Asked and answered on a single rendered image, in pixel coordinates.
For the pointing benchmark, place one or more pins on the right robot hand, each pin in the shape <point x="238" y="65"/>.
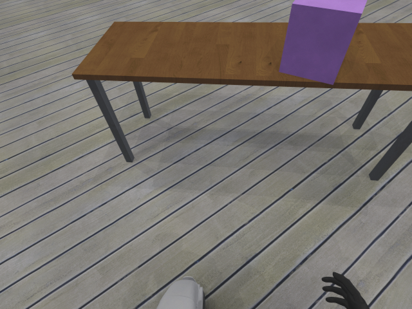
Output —
<point x="352" y="297"/>

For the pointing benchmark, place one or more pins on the carton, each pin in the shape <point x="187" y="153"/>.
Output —
<point x="318" y="36"/>

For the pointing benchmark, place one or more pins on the robot left thigh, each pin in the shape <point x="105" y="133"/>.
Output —
<point x="182" y="294"/>

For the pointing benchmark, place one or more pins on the robot left shin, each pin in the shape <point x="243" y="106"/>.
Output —
<point x="188" y="278"/>

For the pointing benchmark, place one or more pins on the table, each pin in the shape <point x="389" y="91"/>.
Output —
<point x="379" y="58"/>

